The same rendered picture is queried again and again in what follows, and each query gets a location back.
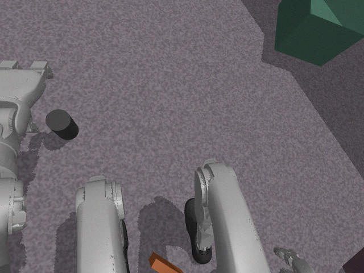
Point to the left robot hand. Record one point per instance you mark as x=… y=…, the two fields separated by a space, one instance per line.
x=24 y=85

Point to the right robot foot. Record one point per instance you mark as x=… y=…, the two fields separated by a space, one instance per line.
x=201 y=257

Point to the left robot arm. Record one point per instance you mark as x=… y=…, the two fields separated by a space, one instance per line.
x=14 y=119

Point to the right robot hand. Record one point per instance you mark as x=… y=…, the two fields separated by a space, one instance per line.
x=292 y=259

